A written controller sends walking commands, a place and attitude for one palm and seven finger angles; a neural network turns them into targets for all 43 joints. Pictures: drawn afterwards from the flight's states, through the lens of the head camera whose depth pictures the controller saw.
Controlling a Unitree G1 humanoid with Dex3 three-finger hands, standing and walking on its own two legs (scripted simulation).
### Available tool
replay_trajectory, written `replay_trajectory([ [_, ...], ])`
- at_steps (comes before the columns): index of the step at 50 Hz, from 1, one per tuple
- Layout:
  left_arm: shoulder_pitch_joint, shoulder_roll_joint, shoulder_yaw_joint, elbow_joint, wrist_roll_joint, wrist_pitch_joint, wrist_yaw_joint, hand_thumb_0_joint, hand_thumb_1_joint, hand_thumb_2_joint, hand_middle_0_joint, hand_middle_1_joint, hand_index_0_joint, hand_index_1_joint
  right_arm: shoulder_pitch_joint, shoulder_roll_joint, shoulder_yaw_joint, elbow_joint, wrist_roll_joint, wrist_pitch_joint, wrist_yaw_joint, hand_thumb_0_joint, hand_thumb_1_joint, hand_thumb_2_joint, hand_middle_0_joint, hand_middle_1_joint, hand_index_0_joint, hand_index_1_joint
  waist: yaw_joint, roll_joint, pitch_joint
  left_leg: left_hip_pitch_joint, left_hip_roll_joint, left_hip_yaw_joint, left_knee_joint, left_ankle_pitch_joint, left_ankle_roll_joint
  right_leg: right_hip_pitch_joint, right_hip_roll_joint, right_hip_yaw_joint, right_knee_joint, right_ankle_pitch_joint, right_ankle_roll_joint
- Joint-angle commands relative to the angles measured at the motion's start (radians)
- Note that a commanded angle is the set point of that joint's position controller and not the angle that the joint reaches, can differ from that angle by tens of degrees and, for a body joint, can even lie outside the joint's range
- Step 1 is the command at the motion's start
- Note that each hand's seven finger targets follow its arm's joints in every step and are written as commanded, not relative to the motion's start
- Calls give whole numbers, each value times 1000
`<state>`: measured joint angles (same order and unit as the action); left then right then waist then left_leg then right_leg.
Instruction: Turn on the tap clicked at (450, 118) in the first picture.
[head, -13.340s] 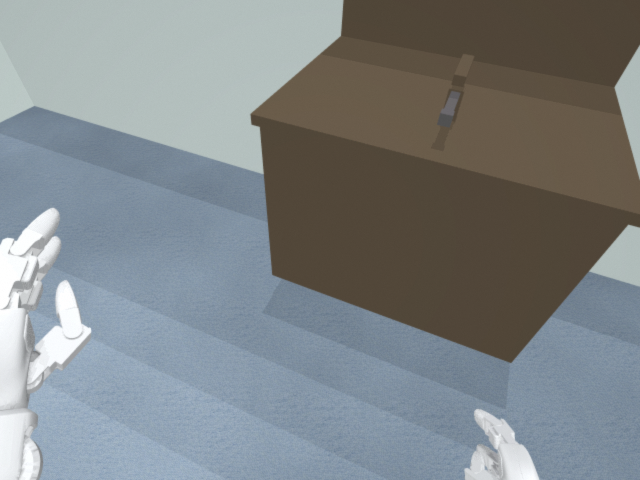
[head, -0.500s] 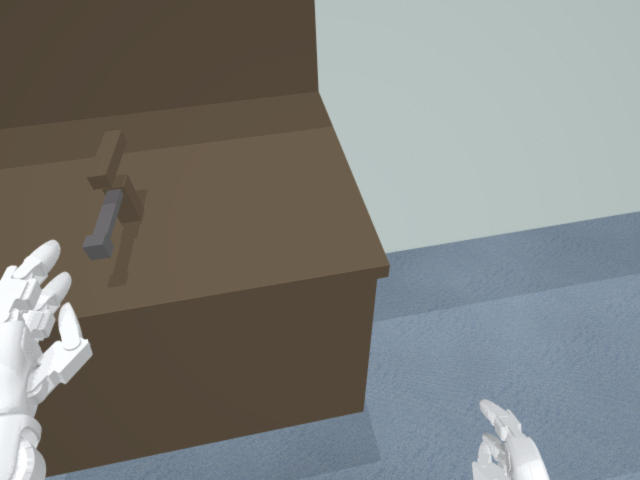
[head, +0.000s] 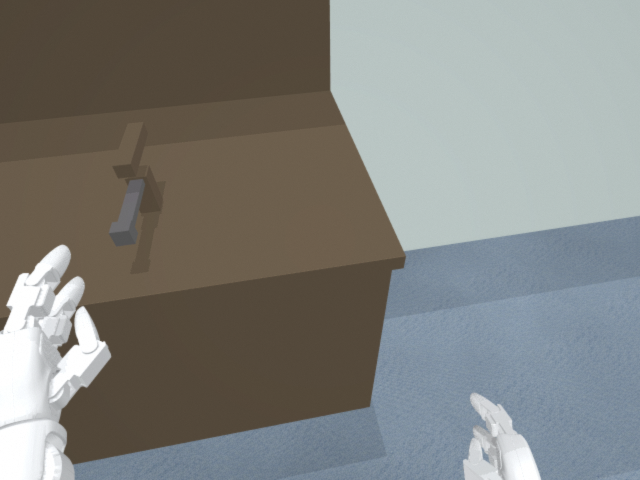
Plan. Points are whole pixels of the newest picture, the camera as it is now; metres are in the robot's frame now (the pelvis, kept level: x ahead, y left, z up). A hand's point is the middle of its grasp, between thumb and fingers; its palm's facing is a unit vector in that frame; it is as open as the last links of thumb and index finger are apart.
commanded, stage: turn the palm inward beside the body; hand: left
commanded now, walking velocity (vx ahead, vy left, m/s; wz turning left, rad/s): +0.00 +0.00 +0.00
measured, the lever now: (123, 233) +0.41 +0.36 +0.08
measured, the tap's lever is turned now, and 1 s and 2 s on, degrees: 0 0 0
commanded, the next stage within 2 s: reach beside the lever's end, fingers flat in 0.96 s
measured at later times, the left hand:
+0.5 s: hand (115, 368) +0.18 +0.23 +0.13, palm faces +0.48 -0.87 -0.12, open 7.5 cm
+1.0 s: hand (135, 361) +0.19 +0.21 +0.13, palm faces +0.48 -0.87 -0.12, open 7.5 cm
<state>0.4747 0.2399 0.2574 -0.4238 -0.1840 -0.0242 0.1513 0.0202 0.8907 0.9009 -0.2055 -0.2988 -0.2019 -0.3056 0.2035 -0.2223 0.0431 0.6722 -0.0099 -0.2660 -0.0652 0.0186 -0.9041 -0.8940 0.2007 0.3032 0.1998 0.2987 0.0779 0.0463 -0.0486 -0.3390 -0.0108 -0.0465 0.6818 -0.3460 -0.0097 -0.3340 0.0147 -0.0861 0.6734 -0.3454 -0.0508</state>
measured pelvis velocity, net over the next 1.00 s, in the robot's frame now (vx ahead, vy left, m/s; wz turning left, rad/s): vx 0.01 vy -0.02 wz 0.01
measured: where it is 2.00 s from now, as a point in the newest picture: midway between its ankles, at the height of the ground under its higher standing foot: outside the picture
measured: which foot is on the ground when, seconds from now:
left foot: down 0.00-1.00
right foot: down 0.00-1.00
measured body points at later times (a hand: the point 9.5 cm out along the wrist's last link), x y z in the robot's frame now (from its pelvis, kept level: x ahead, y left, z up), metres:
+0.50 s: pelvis +0.00 +0.00 +0.00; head -0.01 -0.02 +0.45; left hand +0.15 +0.27 +0.14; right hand +0.20 -0.21 -0.07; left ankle +0.01 +0.13 -0.72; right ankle +0.01 -0.08 -0.72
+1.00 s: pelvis +0.01 -0.02 +0.00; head -0.01 -0.05 +0.45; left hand +0.16 +0.25 +0.14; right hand +0.21 -0.23 -0.08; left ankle +0.01 +0.13 -0.72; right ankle +0.01 -0.08 -0.72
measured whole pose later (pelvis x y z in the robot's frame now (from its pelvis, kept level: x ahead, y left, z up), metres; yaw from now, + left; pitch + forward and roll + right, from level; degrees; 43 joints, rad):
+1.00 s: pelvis +0.01 -0.02 +0.00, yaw +1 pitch +1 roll +0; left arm 0.52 0.18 0.22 -0.47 -0.22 0.06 0.16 0.02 0.89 0.90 -0.20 -0.30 -0.20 -0.30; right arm 0.20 -0.24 0.04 0.67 -0.01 -0.29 -0.08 0.02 -0.90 -0.89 0.20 0.30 0.20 0.30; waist 0.09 0.06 -0.06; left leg -0.35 0.00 -0.07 0.70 -0.36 -0.03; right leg -0.35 0.03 -0.11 0.70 -0.37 -0.08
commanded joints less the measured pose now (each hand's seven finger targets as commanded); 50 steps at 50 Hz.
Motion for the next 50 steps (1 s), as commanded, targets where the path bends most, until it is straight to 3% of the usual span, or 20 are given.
replay_trajectory([
  [1, -85, 120, 69, -231, 5, -29, 25, 0, 900, 900, -200, -300, -200, -300, -149, -119, -38, -165, 4, -62, -21, 0, -900, -900, 200, 300, 200, 300, 5, -23, -35, -22, -12, -2, -129, 84, 28, 30, -6, 36, -141, 46, 38],
  [3, -96, 126, 63, -263, 15, -34, 29, 0, 900, 900, -200, -300, -200, -300, -142, -119, -36, -166, 3, -67, -19, 0, -900, -900, 200, 300, 200, 300, 2, 12, -51, -10, -11, -3, -127, 97, 26, 28, -3, 34, -135, 54, 36],
  [5, -91, 107, 39, -273, 20, -46, 29, 0, 900, 900, -200, -300, -200, -300, -142, -115, -34, -166, -1, -73, -18, 0, -900, -900, 200, 300, 200, 300, -3, 11, -49, -9, -10, -6, -130, 97, 24, 22, -2, 28, -126, 55, 35],
  [8, -56, 129, 68, -259, 18, -53, 32, 0, 900, 900, -200, -300, -200, -300, -138, -119, -36, -161, -6, -75, -19, 0, -900, -900, 200, 300, 200, 300, 7, -8, -65, -15, -11, -7, -121, 113, 24, 33, 0, 30, -121, 74, 34],
  [9, -50, 101, 45, -255, 13, -51, 27, 0, 900, 900, -200, -300, -200, -300, -142, -113, -34, -163, -4, -74, -19, 0, -900, -900, 200, 300, 200, 300, 4, -28, -58, -21, -10, -6, -123, 106, 25, 32, -3, 27, -122, 69, 36],
  [13, -41, 102, 59, -252, 0, -40, 28, 0, 900, 900, -200, -300, -200, -300, -148, -113, -35, -161, 1, -74, -20, 0, -900, -900, 200, 300, 200, 300, 7, -6, -48, -28, -12, -5, -121, 97, 22, 35, -3, 30, -128, 64, 34],
  [19, -29, 65, 17, -281, -6, -25, 24, 0, 900, 900, -200, -300, -200, -300, -147, -109, -34, -168, 2, -76, -20, 0, -900, -900, 200, 300, 200, 300, 3, 14, -58, -19, -13, -3, -111, 117, 26, 34, -5, 29, -122, 89, 34],
  [23, -34, 95, 52, -277, -11, -24, 34, 0, 900, 900, -200, -300, -200, -300, -140, -112, -34, -165, 0, -79, -24, 0, -900, -900, 200, 300, 200, 300, 3, -23, -57, -34, -16, -3, -101, 112, 28, 40, -7, 38, -129, 91, 38],
  [24, -37, 70, 29, -283, -16, -23, 28, 0, 900, 900, -200, -300, -200, -300, -151, -108, -33, -168, 2, -80, -24, 0, -900, -900, 200, 300, 200, 300, 1, -23, -56, -32, -16, -1, -102, 105, 30, 38, -9, 40, -130, 84, 39],
  [28, -33, 87, 54, -274, -27, -4, 27, 0, 900, 900, -200, -300, -200, -300, -144, -110, -34, -165, 6, -82, -27, 0, -900, -900, 200, 300, 200, 300, 7, -6, -64, -31, -19, 3, -94, 116, 29, 50, -12, 49, -136, 106, 39],
  [35, -28, 77, 48, -267, -37, 25, 11, 0, 900, 900, -200, -300, -200, -300, -143, -110, -35, -165, 7, -81, -29, 0, -900, -900, 200, 300, 200, 300, 5, -59, -67, -36, -20, 10, -76, 144, 34, 61, -23, 65, -135, 173, 53],
  [43, -30, 89, 62, -281, -27, 7, 24, 0, 900, 900, -200, -300, -200, -300, -136, -107, -38, -164, 6, -86, -25, 0, -900, -900, 200, 300, 200, 300, 7, -33, -87, -38, -22, 15, -57, 154, 32, 66, -30, 84, -129, 204, 58],
  [46, -23, 71, 49, -271, -31, 3, 18, 0, 900, 900, -200, -300, -200, -300, -138, -105, -38, -166, 7, -88, -26, 0, -900, -900, 200, 300, 200, 300, 6, -60, -71, -48, -21, 15, -58, 139, 33, 59, -32, 86, -130, 190, 60],
  [50, -27, 77, 44, -284, -25, 11, 17, 0, 900, 900, -200, -300, -200, -300, -138, -105, -38, -170, 9, -89, -29, 0, -900, -900, 200, 300, 200, 300, 6, -30, -78, -42, -22, 18, -56, 139, 34, 58, -33, 88, -131, 183, 58],
])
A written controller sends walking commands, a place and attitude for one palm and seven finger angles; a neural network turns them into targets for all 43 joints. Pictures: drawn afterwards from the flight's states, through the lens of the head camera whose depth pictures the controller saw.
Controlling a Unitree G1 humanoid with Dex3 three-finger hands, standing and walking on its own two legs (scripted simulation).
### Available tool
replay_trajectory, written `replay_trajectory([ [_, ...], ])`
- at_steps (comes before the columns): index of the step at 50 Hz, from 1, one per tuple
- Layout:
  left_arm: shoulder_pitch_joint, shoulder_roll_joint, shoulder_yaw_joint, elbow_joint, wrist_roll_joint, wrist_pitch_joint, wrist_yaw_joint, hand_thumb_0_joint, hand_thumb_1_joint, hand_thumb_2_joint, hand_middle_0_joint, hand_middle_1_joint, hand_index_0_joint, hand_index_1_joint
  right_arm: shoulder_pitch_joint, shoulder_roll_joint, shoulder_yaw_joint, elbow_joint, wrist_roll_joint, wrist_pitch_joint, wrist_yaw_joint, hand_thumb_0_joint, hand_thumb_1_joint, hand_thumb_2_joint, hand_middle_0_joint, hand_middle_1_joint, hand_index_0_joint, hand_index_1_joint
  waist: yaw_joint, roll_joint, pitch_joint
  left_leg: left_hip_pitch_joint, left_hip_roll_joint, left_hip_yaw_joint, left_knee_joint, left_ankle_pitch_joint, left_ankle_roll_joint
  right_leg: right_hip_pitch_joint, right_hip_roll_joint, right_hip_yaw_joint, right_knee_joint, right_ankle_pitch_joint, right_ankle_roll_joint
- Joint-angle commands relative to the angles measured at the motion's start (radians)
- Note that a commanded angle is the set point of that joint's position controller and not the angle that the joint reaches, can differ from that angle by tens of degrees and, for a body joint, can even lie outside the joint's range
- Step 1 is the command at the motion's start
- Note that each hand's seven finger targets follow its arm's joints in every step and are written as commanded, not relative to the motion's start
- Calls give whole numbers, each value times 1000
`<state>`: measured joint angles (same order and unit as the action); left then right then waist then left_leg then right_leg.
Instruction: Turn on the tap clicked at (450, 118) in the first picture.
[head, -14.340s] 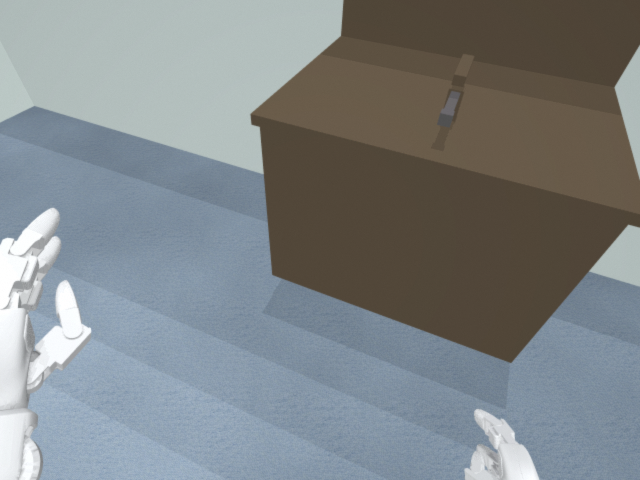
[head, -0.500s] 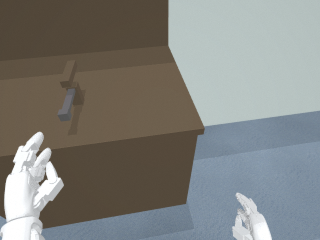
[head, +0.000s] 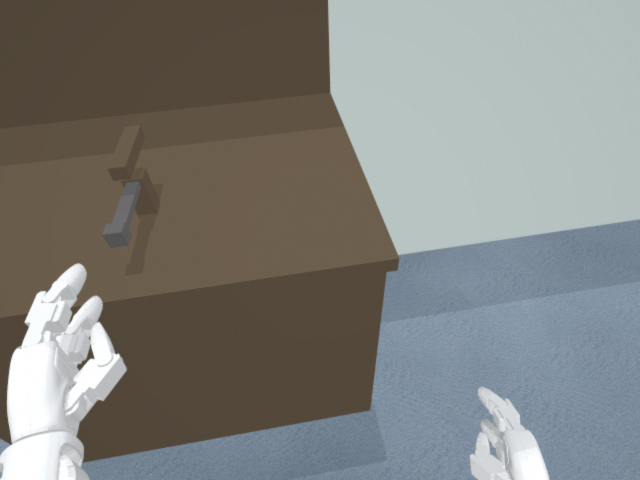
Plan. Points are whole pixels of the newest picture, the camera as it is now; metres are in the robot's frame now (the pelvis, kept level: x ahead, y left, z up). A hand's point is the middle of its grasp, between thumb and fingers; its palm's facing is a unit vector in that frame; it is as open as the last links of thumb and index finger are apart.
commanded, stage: reach beside the lever's end, fingers flat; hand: left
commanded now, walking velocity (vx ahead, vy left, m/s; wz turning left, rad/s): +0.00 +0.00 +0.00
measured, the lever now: (117, 234) +0.41 +0.37 +0.08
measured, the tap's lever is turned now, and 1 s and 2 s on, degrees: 0 0 0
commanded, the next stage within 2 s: none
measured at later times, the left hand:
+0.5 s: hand (106, 329) +0.22 +0.27 +0.13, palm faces +0.48 -0.87 -0.11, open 7.5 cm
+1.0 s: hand (95, 301) +0.27 +0.31 +0.11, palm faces +0.50 -0.86 -0.09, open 7.6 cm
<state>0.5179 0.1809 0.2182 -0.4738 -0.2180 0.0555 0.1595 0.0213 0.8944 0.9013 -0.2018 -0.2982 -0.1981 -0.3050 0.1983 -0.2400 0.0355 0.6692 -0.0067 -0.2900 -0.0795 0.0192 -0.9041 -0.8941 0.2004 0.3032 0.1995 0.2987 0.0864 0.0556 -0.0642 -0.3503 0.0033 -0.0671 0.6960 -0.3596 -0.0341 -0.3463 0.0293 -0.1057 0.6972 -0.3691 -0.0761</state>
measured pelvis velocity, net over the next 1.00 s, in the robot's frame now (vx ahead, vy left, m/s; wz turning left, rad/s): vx -0.01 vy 0.03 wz -0.02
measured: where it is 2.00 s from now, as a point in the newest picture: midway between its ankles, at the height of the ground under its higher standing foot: outside the picture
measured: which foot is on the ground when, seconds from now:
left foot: down 0.00-1.00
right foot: down 0.00-1.00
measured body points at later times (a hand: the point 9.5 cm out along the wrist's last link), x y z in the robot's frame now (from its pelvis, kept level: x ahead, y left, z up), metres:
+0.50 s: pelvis +0.00 +0.01 +0.00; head +0.00 -0.01 +0.45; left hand +0.19 +0.31 +0.13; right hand +0.19 -0.22 -0.08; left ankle +0.01 +0.15 -0.72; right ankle +0.00 -0.06 -0.72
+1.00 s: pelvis -0.01 +0.03 +0.00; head +0.00 +0.02 +0.45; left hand +0.24 +0.36 +0.12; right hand +0.17 -0.20 -0.09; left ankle +0.01 +0.15 -0.72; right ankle +0.00 -0.06 -0.72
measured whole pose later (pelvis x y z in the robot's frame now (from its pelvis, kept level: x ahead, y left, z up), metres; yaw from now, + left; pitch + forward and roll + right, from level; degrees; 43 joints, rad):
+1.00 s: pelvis -0.01 +0.03 +0.00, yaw -1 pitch +3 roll -1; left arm 0.07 0.27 0.38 0.05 -0.22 -0.02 0.09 0.02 0.90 0.90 -0.19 -0.25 -0.18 -0.26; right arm 0.17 -0.23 0.03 0.73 0.00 -0.25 -0.11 0.02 -0.90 -0.89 0.20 0.30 0.20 0.30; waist 0.05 0.04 -0.05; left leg -0.42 -0.01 -0.04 0.70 -0.34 0.00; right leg -0.41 0.01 -0.08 0.68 -0.33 -0.04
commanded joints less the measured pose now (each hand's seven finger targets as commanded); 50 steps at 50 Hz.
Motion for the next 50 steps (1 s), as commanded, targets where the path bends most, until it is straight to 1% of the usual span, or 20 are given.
replay_trajectory([
  [1, -68, 134, 85, -232, 8, -68, 10, 0, 900, 900, -200, -300, -200, -300, -132, -88, -29, -167, 5, -65, -15, 0, -900, -900, 200, 300, 200, 300, 0, -41, -64, -35, -36, 36, -72, 154, 58, 74, -47, 108, -151, 213, 82],
  [3, -60, 143, 96, -229, 7, -64, 11, 0, 900, 900, -200, -300, -200, -300, -131, -89, -30, -165, 6, -66, -15, 0, -900, -900, 200, 300, 200, 300, -1, -43, -63, -33, -36, 34, -68, 161, 58, 74, -47, 108, -154, 226, 83],
  [5, -66, 146, 109, -199, 1, -66, 11, 0, 900, 900, -200, -300, -200, -300, -129, -90, -31, -161, 5, -64, -18, 0, -900, -900, 200, 300, 200, 300, -4, -83, -50, -47, -35, 35, -65, 150, 58, 68, -49, 114, -154, 223, 90],
  [8, -156, 173, 138, -147, -2, -64, 14, 0, 900, 900, -200, -300, -200, -300, -137, -92, -32, -144, 9, -55, -25, 0, -900, -900, 200, 300, 200, 300, -17, -93, -12, -68, -35, 32, -66, 103, 58, 40, -49, 130, -182, 126, 90],
  [10, -187, 176, 154, -120, -8, -67, 14, 0, 900, 900, -200, -300, -200, -300, -146, -88, -34, -137, 9, -51, -29, 0, -900, -900, 200, 300, 200, 300, -18, -90, -23, -67, -35, 33, -66, 89, 57, 40, -54, 140, -191, 98, 91],
  [13, -238, 205, 179, -96, -10, -77, 5, 0, 900, 900, -200, -300, -200, -300, -146, -90, -35, -126, 12, -47, -32, 0, -900, -900, 200, 300, 200, 300, -15, -53, -58, -67, -37, 34, -62, 96, 55, 56, -58, 153, -188, 108, 90],
  [14, -257, 187, 163, -87, -12, -79, -2, 0, 900, 900, -200, -300, -200, -300, -152, -86, -34, -122, 12, -47, -35, 0, -900, -900, 200, 300, 200, 300, -22, -31, -63, -56, -37, 38, -63, 104, 56, 56, -59, 153, -187, 124, 90],
  [15, -291, 209, 176, -81, -12, -85, -4, 0, 900, 900, -200, -300, -200, -300, -149, -88, -35, -116, 13, -48, -36, 0, -900, -900, 200, 300, 200, 300, -25, -11, -70, -54, -37, 37, -64, 103, 54, 55, -59, 152, -184, 123, 88],
  [17, -298, 194, 156, -66, -13, -96, -16, 0, 900, 900, -200, -300, -200, -300, -146, -91, -32, -116, 10, -52, -37, 0, -900, -900, 200, 300, 200, 300, -23, -12, -79, -48, -37, 34, -71, 120, 55, 61, -53, 138, -171, 151, 82],
  [18, -317, 216, 174, -47, -9, -97, -17, 0, 900, 900, -200, -300, -200, -300, -141, -94, -34, -108, 14, -52, -38, 0, -900, -900, 200, 300, 200, 300, -26, -5, -88, -43, -36, 34, -75, 125, 55, 63, -46, 128, -168, 150, 78],
  [19, -321, 195, 157, -40, -13, -99, -24, 0, 900, 900, -200, -300, -200, -300, -146, -91, -34, -109, 13, -54, -40, 0, -900, -900, 200, 300, 200, 300, -25, -2, -90, -34, -37, 36, -81, 134, 57, 65, -45, 121, -163, 166, 77],
  [20, -322, 218, 179, -23, -14, -100, -24, 0, 900, 900, -200, -300, -200, -300, -140, -96, -36, -107, 13, -54, -41, 0, -900, -900, 200, 300, 200, 300, -23, -12, -91, -39, -36, 34, -81, 139, 55, 69, -44, 121, -160, 178, 77],
  [25, -288, 237, 240, 64, -32, -85, -35, 0, 900, 900, -198, -295, -198, -295, -139, -100, -44, -108, 15, -36, -41, 0, -900, -900, 200, 300, 200, 300, -5, -79, -119, -46, -34, 39, -90, 185, 52, 104, -41, 107, -142, 262, 80],
  [28, -312, 246, 257, 70, -33, -85, -30, 0, 900, 900, -196, -288, -196, -288, -135, -100, -45, -111, 15, -26, -38, 0, -900, -900, 200, 300, 200, 300, 1, -41, -129, -33, -34, 39, -98, 217, 48, 110, -32, 91, -133, 283, 70],
  [31, -365, 227, 228, 72, -22, -109, -27, 0, 900, 900, -193, -280, -193, -280, -133, -102, -46, -108, 12, -23, -36, 0, -900, -900, 200, 300, 200, 300, -20, -10, -112, -22, -33, 41, -97, 225, 48, 76, -27, 82, -125, 278, 65],
  [35, -458, 242, 216, 93, -5, -151, -32, 0, 900, 900, -190, -270, -190, -270, -126, -108, -48, -96, 10, -25, -37, 0, -900, -900, 200, 300, 200, 300, -42, 17, -104, -15, -30, 35, -97, 204, 47, 37, -22, 75, -119, 237, 58],
  [39, -501, 243, 205, 152, -4, -174, -52, 0, 900, 900, -187, -260, -187, -260, -121, -115, -49, -88, 10, -30, -41, 0, -900, -900, 200, 300, 200, 300, -46, -3, -123, -19, -28, 25, -100, 188, 45, 29, -18, 68, -111, 212, 54],
  [42, -542, 283, 249, 235, -9, -164, -60, 0, 900, 900, -184, -252, -184, -252, -121, -117, -51, -79, 12, -22, -49, 0, -900, -900, 200, 300, 200, 300, -40, -13, -124, -40, -28, 24, -104, 156, 45, 28, -18, 71, -120, 178, 53],
  [47, -640, 302, 248, 283, 1, -155, -60, 0, 900, 900, -180, -240, -180, -240, -119, -114, -45, -84, 13, -12, -52, 0, -900, -900, 200, 300, 200, 300, -34, 33, -163, -27, -26, 17, -115, 170, 39, 40, -17, 67, -115, 184, 48],
  [50, -710, 314, 250, 340, 8, -164, -52, 0, 900, 900, -178, -233, -178, -233, -109, -117, -44, -76, 12, -6, -52, 0, -900, -900, 200, 300, 200, 300, -51, 5, -158, -31, -22, 13, -112, 166, 40, 27, -14, 66, -115, 184, 52],
])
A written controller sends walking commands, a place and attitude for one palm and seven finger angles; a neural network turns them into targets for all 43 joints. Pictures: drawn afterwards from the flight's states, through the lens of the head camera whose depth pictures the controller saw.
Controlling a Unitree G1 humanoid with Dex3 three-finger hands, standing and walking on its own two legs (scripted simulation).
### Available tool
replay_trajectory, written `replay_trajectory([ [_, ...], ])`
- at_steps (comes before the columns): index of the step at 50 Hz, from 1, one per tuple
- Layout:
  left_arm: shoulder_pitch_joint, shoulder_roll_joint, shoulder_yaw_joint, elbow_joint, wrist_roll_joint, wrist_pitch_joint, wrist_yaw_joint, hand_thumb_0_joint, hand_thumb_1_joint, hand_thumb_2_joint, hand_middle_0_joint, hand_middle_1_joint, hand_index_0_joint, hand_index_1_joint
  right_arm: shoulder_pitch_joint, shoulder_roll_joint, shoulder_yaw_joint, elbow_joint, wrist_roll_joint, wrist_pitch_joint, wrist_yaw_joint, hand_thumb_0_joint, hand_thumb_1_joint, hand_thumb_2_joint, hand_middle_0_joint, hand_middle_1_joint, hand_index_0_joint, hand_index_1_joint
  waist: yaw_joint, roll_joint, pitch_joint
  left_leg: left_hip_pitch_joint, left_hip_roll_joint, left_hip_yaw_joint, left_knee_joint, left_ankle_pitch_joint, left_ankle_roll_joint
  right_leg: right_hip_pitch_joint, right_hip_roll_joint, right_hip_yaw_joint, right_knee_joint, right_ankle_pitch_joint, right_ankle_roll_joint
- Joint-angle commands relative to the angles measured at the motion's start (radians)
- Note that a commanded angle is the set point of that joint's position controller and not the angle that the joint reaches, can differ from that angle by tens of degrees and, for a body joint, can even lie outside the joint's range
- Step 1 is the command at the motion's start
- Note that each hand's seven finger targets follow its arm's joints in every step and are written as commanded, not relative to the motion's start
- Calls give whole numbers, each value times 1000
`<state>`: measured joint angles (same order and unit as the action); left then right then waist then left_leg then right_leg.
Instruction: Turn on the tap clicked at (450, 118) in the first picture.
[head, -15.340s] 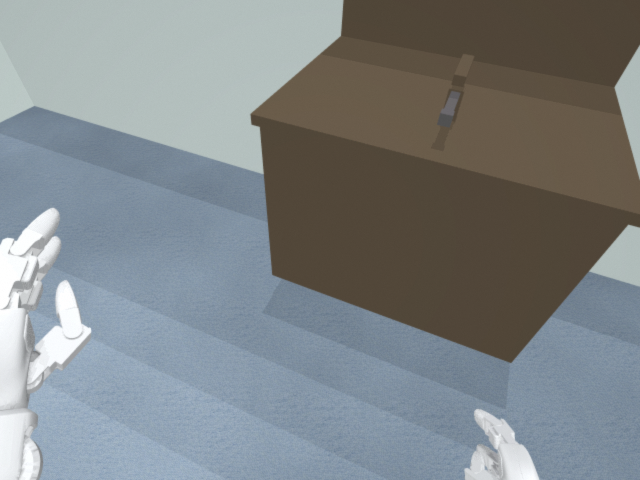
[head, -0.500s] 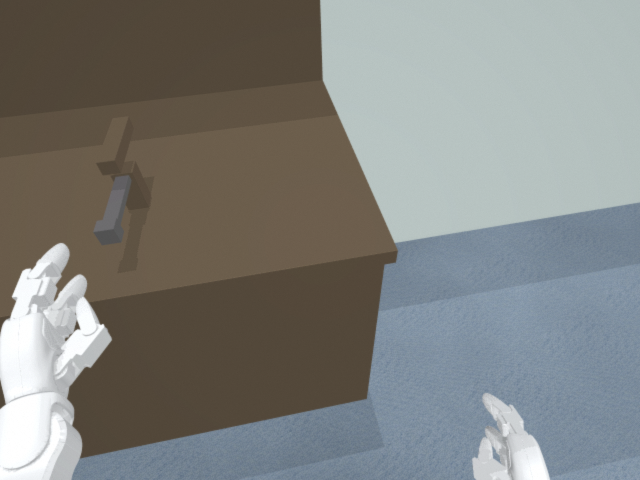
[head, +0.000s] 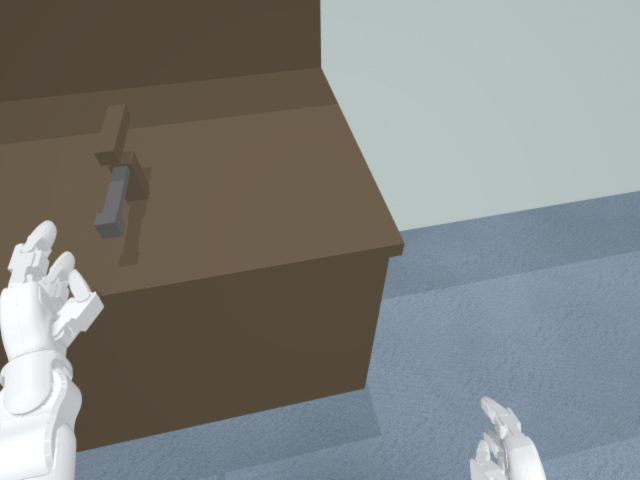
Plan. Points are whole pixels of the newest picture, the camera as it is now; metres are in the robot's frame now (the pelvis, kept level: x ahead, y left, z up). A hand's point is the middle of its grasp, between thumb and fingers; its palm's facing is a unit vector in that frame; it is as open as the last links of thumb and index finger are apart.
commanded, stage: reach beside the lever's end, fingers flat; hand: left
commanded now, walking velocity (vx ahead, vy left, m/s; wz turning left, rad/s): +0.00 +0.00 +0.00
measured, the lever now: (109, 224) +0.41 +0.35 +0.08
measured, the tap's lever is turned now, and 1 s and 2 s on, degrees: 0 0 4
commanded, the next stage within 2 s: push the lever round in 1.26 s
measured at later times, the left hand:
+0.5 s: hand (96, 260) +0.33 +0.33 +0.10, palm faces +0.53 -0.84 -0.09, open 7.7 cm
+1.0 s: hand (97, 238) +0.39 +0.36 +0.07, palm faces +0.51 -0.86 -0.08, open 7.9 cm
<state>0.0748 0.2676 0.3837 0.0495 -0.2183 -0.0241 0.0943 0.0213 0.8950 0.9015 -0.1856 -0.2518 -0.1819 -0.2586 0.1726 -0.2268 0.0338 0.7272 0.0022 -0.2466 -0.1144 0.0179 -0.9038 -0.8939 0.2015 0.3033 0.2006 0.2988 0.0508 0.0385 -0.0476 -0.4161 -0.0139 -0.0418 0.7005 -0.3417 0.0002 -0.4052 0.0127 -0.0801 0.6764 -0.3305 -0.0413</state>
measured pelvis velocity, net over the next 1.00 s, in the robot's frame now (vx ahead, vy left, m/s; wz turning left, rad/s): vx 0.01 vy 0.01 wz -0.04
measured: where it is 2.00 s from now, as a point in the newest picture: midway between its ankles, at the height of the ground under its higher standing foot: outside the picture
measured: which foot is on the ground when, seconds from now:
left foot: down 0.00-1.00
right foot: down 0.00-1.00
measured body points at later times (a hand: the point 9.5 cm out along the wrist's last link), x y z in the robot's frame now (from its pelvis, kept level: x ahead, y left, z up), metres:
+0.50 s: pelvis +0.00 +0.00 -0.01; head +0.04 -0.01 +0.44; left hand +0.30 +0.37 +0.10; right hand +0.14 -0.26 -0.11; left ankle +0.01 +0.12 -0.72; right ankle +0.01 -0.09 -0.72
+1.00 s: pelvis +0.01 +0.01 -0.02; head +0.08 +0.02 +0.43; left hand +0.36 +0.41 +0.08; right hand +0.08 -0.26 -0.13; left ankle +0.01 +0.12 -0.72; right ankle +0.01 -0.09 -0.72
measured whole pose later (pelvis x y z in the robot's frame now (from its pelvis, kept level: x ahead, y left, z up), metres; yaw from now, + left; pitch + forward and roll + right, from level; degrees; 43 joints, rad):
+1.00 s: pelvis +0.01 +0.01 -0.02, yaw -2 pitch +13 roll -2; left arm -0.42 0.54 0.63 0.82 -0.16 -0.26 -0.10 0.02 0.90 0.90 -0.15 -0.15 -0.15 -0.16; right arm 0.33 -0.27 0.00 0.71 0.00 -0.09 -0.08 0.01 -0.91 -0.89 0.20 0.30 0.20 0.30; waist -0.03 0.02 -0.09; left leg -0.66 0.01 -0.03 0.85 -0.41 0.01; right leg -0.63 0.04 -0.07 0.77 -0.36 -0.03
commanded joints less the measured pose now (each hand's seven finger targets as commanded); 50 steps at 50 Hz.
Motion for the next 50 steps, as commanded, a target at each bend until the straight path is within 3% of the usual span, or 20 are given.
replay_trajectory([
  [1, -271, 224, 85, -165, 11, -91, 13, 0, 900, 900, -177, -230, -177, -230, -76, -132, -45, -132, 2, -48, -16, 0, -900, -900, 200, 300, 200, 300, -14, 19, -188, 38, -5, -11, -113, 162, 6, 89, 5, 41, -89, 161, 16],
  [5, -263, 238, 91, -114, 19, -104, -1, 0, 900, 900, -173, -220, -173, -220, -59, -135, -50, -135, 3, -39, -10, 0, -900, -900, 200, 300, 200, 300, -5, 37, -212, 39, -3, -3, -106, 204, 4, 104, 4, 42, -78, 208, 15],
  [9, -323, 311, 160, -9, 14, -100, -10, 0, 900, 900, -170, -210, -170, -210, -51, -142, -53, -128, 8, -18, -15, 0, -900, -900, 200, 300, 200, 300, -10, -7, -178, -7, -3, 0, -107, 149, 13, 95, 2, 55, -94, 166, 21],
  [10, -390, 327, 161, 4, 16, -103, -12, 0, 900, 900, -169, -208, -169, -208, -54, -143, -49, -126, 10, -12, -19, 0, -900, -900, 200, 300, 200, 300, -23, -3, -166, -18, -3, -1, -107, 131, 14, 84, 1, 57, -97, 148, 21],
  [13, -448, 373, 196, 41, 24, -129, -15, 0, 900, 900, -167, -200, -167, -200, -41, -144, -52, -120, 5, -3, -22, 0, -900, -900, 200, 300, 200, 300, -20, 28, -201, -20, -6, 3, -94, 132, 19, 92, 2, 67, -93, 147, 21],
  [15, -497, 387, 193, 85, 34, -152, -25, 0, 900, 900, -165, -195, -165, -195, -24, -146, -54, -112, 3, 3, -22, 0, -900, -900, 200, 300, 200, 300, -33, 42, -221, -17, -6, 5, -81, 144, 21, 84, 3, 70, -81, 168, 22],
  [17, -520, 362, 159, 101, 40, -179, -42, 0, 900, 900, -163, -190, -163, -190, -10, -146, -57, -110, 2, 2, -18, 0, -900, -900, 200, 300, 200, 300, -39, 82, -239, -3, -6, 6, -70, 163, 20, 73, 6, 69, -69, 191, 19],
  [22, -552, 413, 190, 241, 23, -187, -94, 0, 900, 900, -159, -177, -159, -177, 29, -165, -66, -102, 10, 19, -17, 0, -900, -900, 200, 300, 200, 300, -48, 19, -242, -47, -5, 6, -52, 165, 26, 75, 6, 74, -61, 219, 25],
  [24, -574, 459, 228, 319, 17, -179, -107, 0, 900, 900, -158, -173, -158, -173, 43, -172, -65, -97, 13, 29, -18, 0, -900, -900, 200, 300, 200, 300, -48, -12, -233, -84, -6, 5, -48, 144, 29, 78, 2, 81, -61, 207, 31],
  [25, -587, 491, 256, 335, 14, -180, -109, 0, 900, 900, -157, -170, -157, -170, 49, -174, -68, -98, 12, 36, -18, 0, -900, -900, 200, 300, 200, 300, -42, -5, -247, -88, -7, 8, -41, 155, 30, 85, 1, 85, -57, 221, 32],
  [26, -601, 487, 249, 350, 14, -180, -114, 0, 900, 900, -156, -167, -156, -167, 54, -173, -67, -102, 12, 40, -15, 0, -900, -900, 200, 300, 200, 300, -44, -3, -254, -95, -9, 10, -36, 154, 30, 84, -1, 89, -54, 223, 34],
  [28, -625, 541, 287, 360, 27, -202, -111, 0, 900, 900, -154, -163, -154, -163, 71, -175, -70, -104, 8, 49, -10, 0, -900, -900, 200, 300, 200, 300, -34, 31, -288, -92, -7, 10, -24, 181, 31, 90, 4, 89, -36, 244, 32],
  [29, -659, 532, 268, 357, 36, -217, -111, 0, 900, 900, -153, -160, -153, -160, 76, -172, -69, -105, 6, 53, -7, 0, -900, -900, 200, 300, 200, 300, -46, 61, -289, -81, -7, 12, -19, 200, 31, 76, 4, 87, -29, 265, 31],
  [33, -726, 574, 275, 440, 61, -268, -123, 0, 900, 900, -150, -150, -150, -150, 110, -183, -70, -92, 1, 69, 2, 0, -900, -900, 200, 300, 200, 300, -72, 51, -278, -117, -2, 10, 14, 182, 36, 27, 12, 92, -8, 246, 32],
  [36, -745, 616, 306, 503, 55, -294, -152, 0, 900, 900, -150, -150, -150, -150, 133, -190, -74, -93, 0, 79, 5, 0, -900, -900, 200, 300, 200, 300, -62, 56, -317, -131, -2, 10, 25, 190, 35, 39, 13, 96, 7, 259, 30],
  [43, -824, 650, 300, 602, 59, -305, -198, 0, 900, 900, -150, -150, -150, -150, 180, -204, -76, -90, 4, 105, 5, 0, -900, -900, 200, 300, 200, 300, -82, 75, -333, -125, 5, 1, 46, 216, 36, -24, 26, 78, 28, 256, 27],
  [45, -812, 616, 274, 568, 55, -313, -198, 0, 900, 900, -150, -150, -150, -150, 184, -201, -78, -103, 3, 107, 11, 0, -900, -900, 200, 300, 200, 300, -71, 108, -367, -86, 6, -5, 42, 239, 30, -35, 29, 71, 33, 253, 23],
  [47, -740, 632, 304, 552, 50, -314, -192, 0, 900, 900, -150, -150, -150, -150, 192, -205, -83, -114, 2, 113, 17, 0, -900, -900, 200, 300, 200, 300, -48, 102, -398, -66, 10, -13, 42, 282, 24, -19, 35, 65, 39, 269, 19],
  [50, -702, 590, 289, 489, 40, -312, -177, 0, 900, 900, -150, -150, -150, -150, 190, -200, -85, -126, 3, 120, 25, 0, -900, -900, 200, 300, 200, 300, -46, 106, -409, -30, 16, -20, 44, 371, 17, -22, 39, 56, 44, 300, 20],
])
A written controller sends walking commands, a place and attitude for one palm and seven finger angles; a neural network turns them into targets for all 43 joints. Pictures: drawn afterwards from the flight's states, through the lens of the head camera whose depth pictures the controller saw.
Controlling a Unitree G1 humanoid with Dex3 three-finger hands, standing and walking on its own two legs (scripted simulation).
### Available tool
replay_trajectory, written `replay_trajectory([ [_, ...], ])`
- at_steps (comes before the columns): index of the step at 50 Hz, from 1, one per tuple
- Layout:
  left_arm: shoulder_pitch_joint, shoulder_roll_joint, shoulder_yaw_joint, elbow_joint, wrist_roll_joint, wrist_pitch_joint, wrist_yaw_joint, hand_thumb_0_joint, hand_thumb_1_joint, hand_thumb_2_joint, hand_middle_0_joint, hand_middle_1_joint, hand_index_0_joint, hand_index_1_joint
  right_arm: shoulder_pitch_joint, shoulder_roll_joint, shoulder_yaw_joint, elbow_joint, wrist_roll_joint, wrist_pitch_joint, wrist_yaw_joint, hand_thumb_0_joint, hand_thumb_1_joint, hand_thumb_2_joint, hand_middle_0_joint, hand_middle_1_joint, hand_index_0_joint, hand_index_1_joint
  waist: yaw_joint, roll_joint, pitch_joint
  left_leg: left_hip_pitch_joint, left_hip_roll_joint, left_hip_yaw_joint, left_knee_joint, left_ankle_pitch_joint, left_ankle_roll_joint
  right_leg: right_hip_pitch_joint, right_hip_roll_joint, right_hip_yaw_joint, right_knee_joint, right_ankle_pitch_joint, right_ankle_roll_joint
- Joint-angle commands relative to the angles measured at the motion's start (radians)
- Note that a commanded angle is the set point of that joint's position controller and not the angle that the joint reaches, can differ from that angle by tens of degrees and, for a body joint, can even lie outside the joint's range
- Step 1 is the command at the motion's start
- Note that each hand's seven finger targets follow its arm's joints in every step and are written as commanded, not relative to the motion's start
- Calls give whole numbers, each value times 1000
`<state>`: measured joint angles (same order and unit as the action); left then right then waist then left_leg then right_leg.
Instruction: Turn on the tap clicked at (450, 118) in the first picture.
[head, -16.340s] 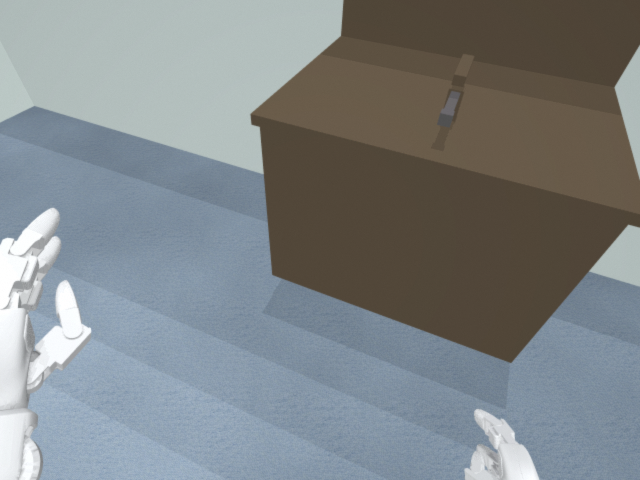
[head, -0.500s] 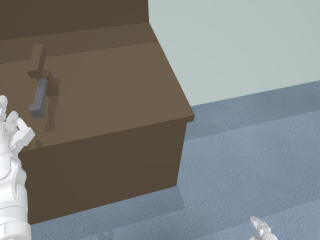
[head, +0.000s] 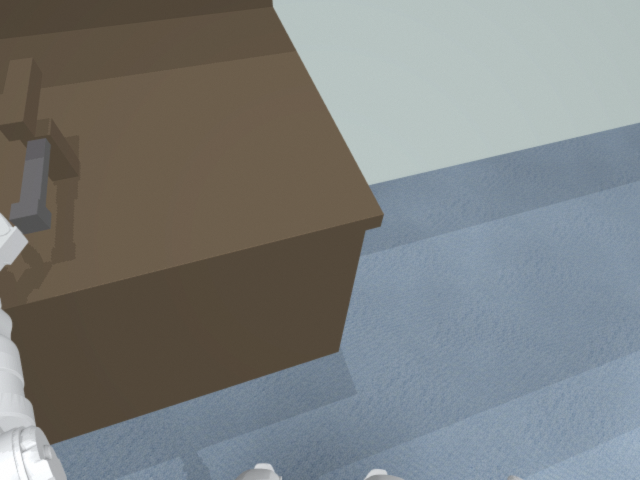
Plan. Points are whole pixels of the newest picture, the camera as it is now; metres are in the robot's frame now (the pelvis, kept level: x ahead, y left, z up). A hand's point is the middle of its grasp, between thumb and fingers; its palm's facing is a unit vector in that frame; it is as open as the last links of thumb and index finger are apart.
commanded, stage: reach beside the lever's end, fingers flat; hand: left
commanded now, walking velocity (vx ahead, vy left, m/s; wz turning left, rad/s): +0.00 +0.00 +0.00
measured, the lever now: (31, 216) +0.39 +0.36 +0.10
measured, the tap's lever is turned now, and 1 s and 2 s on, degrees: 0 4 29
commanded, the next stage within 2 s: push the lever round in 0.26 s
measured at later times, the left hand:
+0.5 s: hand (17, 246) +0.35 +0.36 +0.09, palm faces +0.55 -0.84 -0.07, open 7.9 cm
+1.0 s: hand (41, 242) +0.35 +0.33 +0.09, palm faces +0.56 -0.83 -0.07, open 7.7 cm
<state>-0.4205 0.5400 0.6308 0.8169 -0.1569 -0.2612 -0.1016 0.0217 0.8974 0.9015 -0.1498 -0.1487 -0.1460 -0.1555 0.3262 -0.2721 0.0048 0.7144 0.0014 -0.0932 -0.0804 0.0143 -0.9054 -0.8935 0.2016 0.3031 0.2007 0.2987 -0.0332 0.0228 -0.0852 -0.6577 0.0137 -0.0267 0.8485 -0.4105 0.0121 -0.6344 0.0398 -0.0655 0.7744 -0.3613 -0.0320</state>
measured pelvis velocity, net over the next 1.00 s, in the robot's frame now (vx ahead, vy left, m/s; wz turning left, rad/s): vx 0.00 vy -0.01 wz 0.02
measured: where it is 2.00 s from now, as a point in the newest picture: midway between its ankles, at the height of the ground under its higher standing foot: outside the picture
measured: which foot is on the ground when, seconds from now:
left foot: down 0.00-1.00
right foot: down 0.00-1.00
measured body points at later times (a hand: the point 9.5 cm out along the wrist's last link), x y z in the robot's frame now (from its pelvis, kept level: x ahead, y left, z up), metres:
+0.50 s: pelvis +0.00 +0.01 +0.00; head +0.05 +0.02 +0.45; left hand +0.31 +0.40 +0.10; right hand +0.13 -0.24 -0.10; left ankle +0.00 +0.11 -0.70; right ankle +0.01 -0.10 -0.70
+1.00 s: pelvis +0.00 -0.01 +0.00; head +0.05 -0.01 +0.45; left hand +0.32 +0.37 +0.10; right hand +0.10 -0.27 -0.11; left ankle +0.00 +0.11 -0.70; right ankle +0.01 -0.10 -0.70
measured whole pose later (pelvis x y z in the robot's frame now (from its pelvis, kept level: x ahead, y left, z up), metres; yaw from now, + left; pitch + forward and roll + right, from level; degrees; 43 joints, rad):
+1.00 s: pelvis +0.00 -0.01 +0.00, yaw +1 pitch +10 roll -2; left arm -0.37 0.44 0.55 0.72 -0.15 -0.23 0.00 0.02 0.93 0.92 -0.15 -0.15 -0.15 -0.15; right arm 0.30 -0.26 0.01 0.73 0.01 -0.10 -0.09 0.01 -0.91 -0.89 0.20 0.30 0.20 0.30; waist -0.02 0.03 -0.09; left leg -0.60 0.01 -0.05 0.81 -0.39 0.00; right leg -0.58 0.04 -0.08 0.75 -0.36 -0.05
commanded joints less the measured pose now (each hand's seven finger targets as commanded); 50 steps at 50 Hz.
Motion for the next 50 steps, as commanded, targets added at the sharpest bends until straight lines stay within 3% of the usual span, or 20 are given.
replay_trajectory([
  [1, -173, 316, 53, -268, -26, -66, 22, 0, 900, 900, -150, -150, -150, -150, 38, -156, -58, -113, 6, -30, -7, 0, -900, -900, 200, 300, 200, 300, 40, 94, -354, 197, -10, -34, -107, 425, 6, 208, 15, 38, -58, 321, 12],
  [2, -169, 323, 65, -274, -30, -61, 26, 0, 900, 900, -150, -150, -150, -150, 33, -158, -58, -115, 7, -27, -7, 0, -900, -900, 200, 300, 200, 300, 37, 82, -334, 181, -11, -33, -110, 413, 7, 208, 15, 39, -60, 318, 12],
  [3, -140, 342, 89, -280, -28, -57, 34, 0, 900, 900, -150, -150, -150, -150, 32, -157, -57, -120, 8, -23, -7, 0, -900, -900, 200, 300, 200, 300, 52, 92, -328, 169, -10, -34, -116, 416, 6, 220, 16, 38, -58, 313, 9],
  [4, -162, 294, 46, -316, -28, -53, 37, 0, 900, 900, -150, -150, -150, -150, 21, -151, -54, -127, 10, -24, -6, 0, -900, -900, 200, 300, 200, 300, 35, 99, -313, 185, -9, -34, -121, 416, 5, 203, 15, 34, -61, 306, 11],
  [5, -162, 291, 45, -341, -26, -51, 45, 0, 900, 900, -150, -150, -150, -150, 21, -150, -56, -130, 9, -26, -4, 0, -900, -900, 200, 300, 200, 300, 43, 117, -319, 199, -7, -42, -128, 424, 0, 196, 16, 32, -62, 288, 9],
  [9, -200, 254, 1, -426, -8, -47, 72, 0, 900, 900, -150, -150, -150, -150, 8, -145, -56, -127, 7, -29, -8, 0, -900, -900, 200, 300, 200, 300, 21, 151, -299, 244, 1, -52, -135, 437, -12, 159, 19, 28, -69, 255, 6],
  [12, -228, 228, -22, -431, -6, -49, 84, 0, 900, 900, -150, -150, -150, -150, -2, -143, -53, -119, 5, -36, -14, 0, -900, -900, 200, 300, 200, 300, 7, 127, -276, 240, 2, -59, -144, 376, -15, 144, 19, 25, -75, 221, 4],
  [17, -211, 210, -40, -391, -1, -25, 80, 0, 900, 900, -150, -150, -150, -150, -18, -139, -46, -112, 8, -44, -22, 0, -900, -900, 200, 300, 200, 300, 13, 117, -260, 224, -3, -58, -155, 341, -18, 159, 12, 23, -83, 214, 1],
  [20, -214, 244, -10, -349, -4, -1, 74, 0, 900, 900, -150, -150, -150, -150, -19, -140, -43, -113, 11, -44, -29, 0, -900, -900, 200, 300, 200, 300, 20, 78, -263, 188, -9, -49, -159, 302, -7, 187, 8, 28, -91, 221, 3],
  [24, -262, 185, -74, -407, -1, -11, 82, 0, 900, 900, -150, -150, -150, -150, -29, -129, -40, -119, 11, -53, -25, 0, -900, -900, 200, 300, 200, 300, 15, 147, -281, 237, -8, -54, -159, 316, -13, 170, 7, 28, -93, 217, 1],
  [28, -268, 208, -53, -376, 8, -25, 100, 0, 900, 900, -150, -150, -150, -150, -22, -135, -41, -110, 7, -50, -24, 0, -900, -900, 200, 300, 200, 300, 8, 78, -278, 199, -10, -49, -146, 296, -1, 184, 7, 32, -90, 230, 3],
  [29, -270, 182, -75, -358, 9, -25, 102, 0, 900, 900, -150, -150, -150, -150, -29, -130, -38, -111, 8, -51, -23, 0, -900, -900, 200, 300, 200, 300, 3, 76, -258, 189, -12, -46, -150, 270, 1, 177, 5, 33, -94, 216, 5],
  [33, -285, 205, -61, -387, 13, -32, 113, 0, 900, 900, -150, -150, -150, -150, -28, -133, -41, -108, 7, -51, -24, 0, -900, -900, 200, 300, 200, 300, 10, 93, -295, 197, -13, -41, -150, 271, 4, 201, 2, 38, -96, 226, 4],
  [34, -296, 178, -89, -386, 15, -31, 113, 0, 900, 900, -150, -150, -150, -150, -31, -130, -40, -106, 7, -52, -23, 0, -900, -900, 200, 300, 200, 300, 0, 106, -289, 199, -16, -34, -147, 276, 7, 200, -1, 43, -100, 240, 7],
  [35, -269, 198, -66, -363, 16, -27, 115, 0, 900, 900, -150, -150, -150, -150, -22, -131, -42, -104, 6, -52, -23, 0, -900, -900, 200, 300, 200, 300, 10, 79, -296, 185, -16, -37, -147, 280, 7, 214, 0, 40, -97, 245, 6],
  [38, -302, 202, -74, -369, 19, -28, 114, 0, 900, 900, -150, -150, -150, -150, -25, -132, -41, -98, 6, -49, -25, 0, -900, -900, 200, 300, 200, 300, -1, 89, -279, 172, -18, -28, -143, 257, 14, 216, -2, 50, -107, 244, 9],
  [44, -281, 194, -69, -361, 3, -42, 105, 0, 900, 900, -150, -150, -150, -150, -19, -129, -45, -90, 7, -48, -25, 0, -900, -900, 200, 300, 200, 300, 5, 70, -303, 166, -21, -18, -138, 263, 20, 250, -5, 61, -110, 273, 13],
  [46, -266, 236, -33, -336, 4, -44, 105, 0, 900, 900, -150, -150, -150, -150, -20, -133, -43, -88, 8, -44, -25, 0, -900, -900, 200, 300, 200, 300, 10, 67, -288, 135, -22, -14, -134, 255, 23, 263, -8, 70, -108, 279, 14],
  [47, -278, 201, -68, -338, 5, -41, 102, 0, 900, 900, -150, -150, -150, -150, -26, -129, -41, -91, 8, -44, -24, 0, -900, -900, 200, 300, 200, 300, 0, 74, -276, 134, -24, -8, -133, 241, 25, 254, -10, 74, -112, 271, 17],
  [50, -300, 222, -54, -316, 10, -45, 106, 0, 900, 900, -150, -150, -150, -150, -22, -131, -41, -86, 9, -43, -24, 0, -900, -900, 200, 300, 200, 300, -2, 65, -258, 118, -22, -10, -135, 214, 26, 244, -12, 76, -116, 245, 17],
])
